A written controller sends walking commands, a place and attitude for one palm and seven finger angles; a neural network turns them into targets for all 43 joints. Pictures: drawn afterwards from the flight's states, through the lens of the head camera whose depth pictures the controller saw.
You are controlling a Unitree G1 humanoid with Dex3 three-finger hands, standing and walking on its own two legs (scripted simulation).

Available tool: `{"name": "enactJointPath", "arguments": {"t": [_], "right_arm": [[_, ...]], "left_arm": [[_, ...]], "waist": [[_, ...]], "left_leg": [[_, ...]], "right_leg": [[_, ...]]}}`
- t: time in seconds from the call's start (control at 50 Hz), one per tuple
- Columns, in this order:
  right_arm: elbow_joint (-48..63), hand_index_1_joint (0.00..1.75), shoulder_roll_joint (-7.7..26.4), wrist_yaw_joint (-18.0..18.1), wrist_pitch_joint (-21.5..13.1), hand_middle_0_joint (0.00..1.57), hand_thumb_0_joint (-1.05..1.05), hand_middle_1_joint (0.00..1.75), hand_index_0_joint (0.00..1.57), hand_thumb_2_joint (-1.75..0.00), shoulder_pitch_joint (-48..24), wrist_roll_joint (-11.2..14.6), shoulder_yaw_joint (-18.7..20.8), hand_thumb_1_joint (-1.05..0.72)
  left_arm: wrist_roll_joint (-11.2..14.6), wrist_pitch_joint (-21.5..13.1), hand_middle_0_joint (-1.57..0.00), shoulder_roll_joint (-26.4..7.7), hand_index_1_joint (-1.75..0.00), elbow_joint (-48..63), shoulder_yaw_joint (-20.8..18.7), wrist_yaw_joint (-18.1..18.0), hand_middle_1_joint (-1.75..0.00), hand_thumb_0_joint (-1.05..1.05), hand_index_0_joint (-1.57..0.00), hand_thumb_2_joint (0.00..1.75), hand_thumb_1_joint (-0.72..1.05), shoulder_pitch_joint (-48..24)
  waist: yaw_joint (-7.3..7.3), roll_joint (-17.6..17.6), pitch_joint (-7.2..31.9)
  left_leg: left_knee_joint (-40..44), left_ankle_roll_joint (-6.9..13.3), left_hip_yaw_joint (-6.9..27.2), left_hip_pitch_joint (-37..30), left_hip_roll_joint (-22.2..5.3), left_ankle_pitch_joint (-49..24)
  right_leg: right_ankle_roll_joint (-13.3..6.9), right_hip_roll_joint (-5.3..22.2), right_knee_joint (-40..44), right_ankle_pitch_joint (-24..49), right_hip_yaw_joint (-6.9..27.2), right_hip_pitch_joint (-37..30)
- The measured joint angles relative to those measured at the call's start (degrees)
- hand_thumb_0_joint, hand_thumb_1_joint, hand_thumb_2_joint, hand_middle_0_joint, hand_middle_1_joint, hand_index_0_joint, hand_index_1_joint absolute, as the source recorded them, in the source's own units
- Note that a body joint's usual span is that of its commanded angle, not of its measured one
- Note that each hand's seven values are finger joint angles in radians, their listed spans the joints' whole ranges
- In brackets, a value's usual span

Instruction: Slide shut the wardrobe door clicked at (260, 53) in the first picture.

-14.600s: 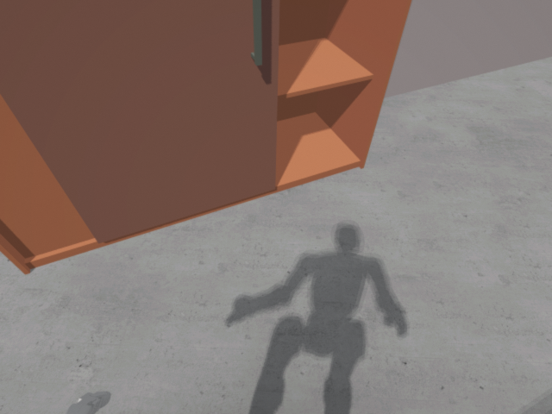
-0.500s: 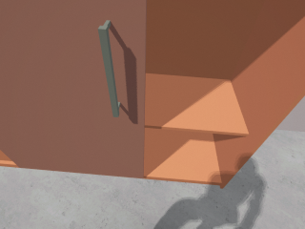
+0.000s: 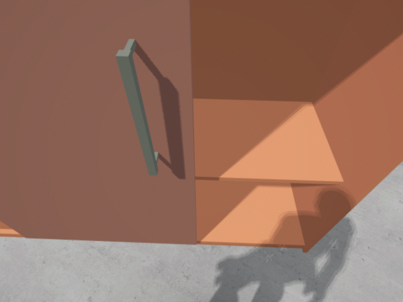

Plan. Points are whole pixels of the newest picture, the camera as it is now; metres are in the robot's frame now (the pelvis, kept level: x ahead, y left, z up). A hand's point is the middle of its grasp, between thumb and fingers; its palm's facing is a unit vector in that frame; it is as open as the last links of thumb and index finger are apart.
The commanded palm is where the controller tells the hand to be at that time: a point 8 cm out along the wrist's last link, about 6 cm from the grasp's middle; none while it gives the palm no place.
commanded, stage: come to a stop and stand still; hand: left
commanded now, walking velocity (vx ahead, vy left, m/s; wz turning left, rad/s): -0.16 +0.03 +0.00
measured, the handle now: (144, 120) +0.44 +0.15 +0.12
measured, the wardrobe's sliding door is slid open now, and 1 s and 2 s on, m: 0.52 0.52 0.52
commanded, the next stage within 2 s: look again from close up in 1.20 s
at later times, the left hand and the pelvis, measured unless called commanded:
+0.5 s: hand out of the picture -0.02 +0.17 -0.16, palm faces +0.01 -0.97 -0.25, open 7.3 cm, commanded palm none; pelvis -0.03 -0.01 +0.00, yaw +0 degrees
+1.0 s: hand out of the picture +0.03 +0.14 -0.15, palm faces +0.00 -0.97 -0.25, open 7.3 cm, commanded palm none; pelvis -0.01 -0.04 +0.01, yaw +1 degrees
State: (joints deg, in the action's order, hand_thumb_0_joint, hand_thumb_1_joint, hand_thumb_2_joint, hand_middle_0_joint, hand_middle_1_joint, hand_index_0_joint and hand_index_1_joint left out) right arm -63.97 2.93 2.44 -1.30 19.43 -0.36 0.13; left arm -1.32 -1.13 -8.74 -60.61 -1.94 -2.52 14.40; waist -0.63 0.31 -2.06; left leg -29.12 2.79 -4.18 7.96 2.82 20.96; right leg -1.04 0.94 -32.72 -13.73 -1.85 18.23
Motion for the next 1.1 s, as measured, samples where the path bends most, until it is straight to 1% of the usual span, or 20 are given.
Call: {"name": "enactJointPath", "arguments": {"t": [0.04, 0.08, 0.1, 0.14, 0.26, 0.32, 0.38, 0.44, 0.52, 0.6, 0.68, 0.84, 0.96, 1.1], "right_arm": [[0.6, 0.30, 0.9, -0.1, 0.7, 0.20, 0.01, 0.30, 0.20, -0.89, -0.8, 0.3, 0.9, -0.91], [1.0, 0.30, 1.8, -0.2, 1.2, 0.20, 0.01, 0.30, 0.20, -0.89, -1.6, 0.6, 1.5, -0.91], [1.1, 0.30, 2.1, -0.2, 1.4, 0.20, 0.01, 0.30, 0.20, -0.89, -1.9, 0.6, 1.7, -0.91], [1.2, 0.30, 2.4, -0.3, 1.7, 0.20, 0.01, 0.30, 0.20, -0.89, -2.6, 0.4, 1.9, -0.91], [2.0, 0.30, 3.7, 0.0, 1.4, 0.20, 0.01, 0.30, 0.20, -0.89, -3.2, -0.5, 1.7, -0.91], [4.4, 0.30, 5.2, -0.7, 2.4, 0.20, 0.01, 0.30, 0.20, -0.89, -3.8, -0.1, 1.7, -0.91], [7.0, 0.30, 6.3, -1.3, 2.5, 0.20, 0.01, 0.30, 0.20, -0.89, -4.1, -0.4, 1.7, -0.91], [8.3, 0.30, 7.0, -1.6, 1.7, 0.20, 0.01, 0.30, 0.20, -0.89, -3.3, -0.8, 1.5, -0.91], [8.0, 0.30, 7.7, -1.8, 1.0, 0.20, 0.01, 0.30, 0.20, -0.89, -2.0, -0.8, 0.9, -0.91], [6.6, 0.30, 8.3, -1.8, 0.6, 0.20, 0.01, 0.30, 0.20, -0.89, -1.4, -0.7, 0.2, -0.91], [5.2, 0.30, 9.0, -1.8, 0.3, 0.20, 0.01, 0.30, 0.20, -0.89, -1.2, -0.7, -0.1, -0.91], [2.0, 0.30, 9.2, -1.6, 0.2, 0.20, 0.01, 0.30, 0.20, -0.89, -0.3, -0.6, -0.6, -0.91], [0.2, 0.30, 8.3, -1.4, 0.2, 0.20, 0.01, 0.30, 0.20, -0.89, 0.4, -0.6, -1.0, -0.91], [-0.9, 0.30, 6.8, -1.2, 0.0, 0.20, 0.01, 0.30, 0.20, -0.89, 0.5, -0.5, -1.3, -0.91]], "left_arm": [[0.1, 0.0, -0.19, 0.2, -0.30, 0.2, 0.1, -0.1, -0.30, 0.01, -0.20, 0.89, 0.94, -0.5], [0.1, 0.3, -0.20, 0.1, -0.30, 0.5, 0.2, -0.2, -0.30, 0.00, -0.20, 0.89, 0.94, -1.1], [0.1, 0.5, -0.20, 0.0, -0.30, 0.7, 0.2, -0.3, -0.30, 0.00, -0.20, 0.89, 0.93, -1.3], [0.2, 1.1, -0.20, -0.4, -0.30, 0.8, -0.1, -0.5, -0.30, 0.00, -0.20, 0.89, 0.94, -1.9], [-0.1, 2.4, -0.20, -0.9, -0.30, 1.2, -0.4, -0.5, -0.30, 0.00, -0.20, 0.89, 0.94, -2.0], [0.3, 1.8, -0.20, -0.4, -0.30, 1.5, 1.1, -0.7, -0.30, 0.00, -0.20, 0.89, 0.94, -0.6], [0.2, 1.7, -0.20, -0.4, -0.30, 1.3, 1.8, 0.0, -0.30, 0.00, -0.20, 0.89, 0.93, 1.2], [0.2, 2.1, -0.20, -0.2, -0.30, 0.7, 2.1, 0.5, -0.30, 0.00, -0.20, 0.89, 0.92, 2.4], [0.2, 1.4, -0.20, -0.1, -0.30, 0.2, 2.3, 0.9, -0.30, 0.00, -0.20, 0.89, 0.92, 3.1], [0.4, 0.5, -0.20, -0.3, -0.30, -0.2, 2.4, 1.2, -0.30, 0.00, -0.20, 0.89, 0.91, 2.7], [0.5, -0.1, -0.20, -0.6, -0.30, -0.7, 2.3, 1.2, -0.30, 0.00, -0.20, 0.89, 0.91, 1.7], [0.7, -0.6, -0.20, -0.6, -0.30, -1.6, 2.4, 1.1, -0.30, 0.00, -0.20, 0.89, 0.91, -0.6], [0.8, -1.0, -0.20, -0.1, -0.30, -2.3, 2.6, 0.8, -0.30, 0.00, -0.20, 0.89, 0.91, -1.5], [0.9, -1.0, -0.20, -0.3, -0.30, -3.2, 2.7, 0.5, -0.30, 0.00, -0.20, 0.89, 0.93, -1.5]], "waist": [[-0.58, -0.7, -0.2], [-0.85, -0.8, -0.4], [-0.87, -0.5, -0.3], [-0.53, 0.7, -0.4], [1.17, 2.4, -0.7], [1.11, 0.1, -0.8], [0.26, -1.0, 0.0], [0.05, -1.9, 1.3], [0.42, -3.0, 2.4], [0.53, -3.6, 2.5], [0.21, -3.9, 2.1], [-0.60, -3.6, 1.5], [-0.87, -3.0, 1.2], [-0.81, -2.5, 1.3]], "left_leg": [[-2.5, -0.7, 0.6, 1.3, -0.3, 0.5], [-3.5, -1.5, 0.8, 2.0, -0.6, 1.2], [-3.0, -1.4, 0.8, 1.9, -0.6, 1.7], [-2.2, 0.0, 0.4, 1.6, -0.3, 1.1], [-0.1, 0.0, -0.9, 0.2, 0.2, -0.9], [-3.3, -0.5, -0.7, 2.1, -1.0, 0.2], [-4.4, -0.4, -0.5, 3.5, -1.0, 0.3], [-3.3, -0.4, -0.5, 3.4, -0.9, -0.4], [-0.5, -0.6, -0.5, 2.0, -0.9, -1.8], [2.4, -0.9, -0.3, 0.5, -0.9, -3.3], [4.4, -1.3, -0.1, -0.5, -1.1, -4.3], [6.5, -2.3, 0.5, -1.8, -1.8, -4.9], [7.4, -3.1, 1.1, -2.7, -2.5, -4.9], [7.9, -3.7, 1.4, -3.6, -3.3, -4.8]], "right_leg": [[-0.3, -0.1, -1.0, -1.4, -0.5, 0.4], [-0.6, -0.2, -1.6, -1.7, -0.9, 0.9], [-0.7, -0.2, -2.0, -1.8, -1.1, 1.2], [-0.7, 0.0, -2.3, -1.6, -0.8, 1.5], [-0.6, 0.2, -2.2, -0.5, 0.6, 1.3], [-0.8, -0.7, -2.1, 0.0, 0.0, 1.7], [-1.3, -0.6, -2.7, 0.1, -0.2, 2.8], [-1.2, -0.6, -1.9, 0.6, -0.1, 2.9], [-1.1, -0.8, 0.6, 2.0, -0.1, 1.5], [-1.5, -0.8, 2.8, 2.9, -0.3, 0.3], [-1.8, -1.0, 4.2, 3.5, -0.5, -0.4], [-2.7, -1.8, 5.8, 3.6, -1.1, -1.7], [-3.3, -2.5, 6.7, 3.5, -1.7, -2.7], [-3.8, -3.2, 7.7, 3.5, -2.1, -3.9]]}}
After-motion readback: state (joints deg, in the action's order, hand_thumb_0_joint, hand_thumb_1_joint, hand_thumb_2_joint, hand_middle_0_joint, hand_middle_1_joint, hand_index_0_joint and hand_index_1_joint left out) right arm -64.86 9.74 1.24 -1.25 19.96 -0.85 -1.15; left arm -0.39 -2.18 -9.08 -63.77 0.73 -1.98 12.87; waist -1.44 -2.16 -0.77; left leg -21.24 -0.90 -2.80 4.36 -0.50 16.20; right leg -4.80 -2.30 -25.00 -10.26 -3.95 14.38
